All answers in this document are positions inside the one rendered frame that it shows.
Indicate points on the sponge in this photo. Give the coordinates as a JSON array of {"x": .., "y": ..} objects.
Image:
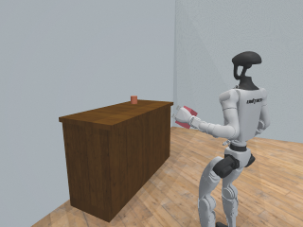
[{"x": 186, "y": 125}]

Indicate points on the robot right upper arm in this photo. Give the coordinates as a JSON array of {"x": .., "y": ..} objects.
[{"x": 264, "y": 117}]

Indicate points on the robot right shin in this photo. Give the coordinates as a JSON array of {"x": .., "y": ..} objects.
[{"x": 230, "y": 208}]

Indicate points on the robot right forearm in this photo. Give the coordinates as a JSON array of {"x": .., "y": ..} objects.
[{"x": 258, "y": 131}]

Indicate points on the robot left upper arm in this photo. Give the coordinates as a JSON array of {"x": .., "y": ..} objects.
[{"x": 229, "y": 101}]

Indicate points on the robot right hand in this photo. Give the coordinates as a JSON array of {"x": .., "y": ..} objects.
[{"x": 226, "y": 142}]

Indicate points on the robot left hand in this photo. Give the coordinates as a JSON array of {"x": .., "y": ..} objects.
[{"x": 182, "y": 116}]

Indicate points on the table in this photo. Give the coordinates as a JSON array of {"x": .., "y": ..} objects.
[{"x": 112, "y": 151}]

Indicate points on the right robot thigh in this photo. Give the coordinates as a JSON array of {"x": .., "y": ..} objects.
[{"x": 228, "y": 190}]

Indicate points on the robot left forearm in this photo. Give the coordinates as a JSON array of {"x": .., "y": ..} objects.
[{"x": 215, "y": 130}]

